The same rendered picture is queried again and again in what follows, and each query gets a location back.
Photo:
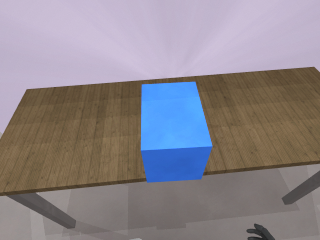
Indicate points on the right robot hand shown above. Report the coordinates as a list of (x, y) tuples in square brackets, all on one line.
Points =
[(261, 231)]

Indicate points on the table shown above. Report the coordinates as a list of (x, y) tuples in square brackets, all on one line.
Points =
[(81, 136)]

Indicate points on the carton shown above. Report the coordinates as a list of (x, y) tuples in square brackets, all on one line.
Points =
[(175, 140)]

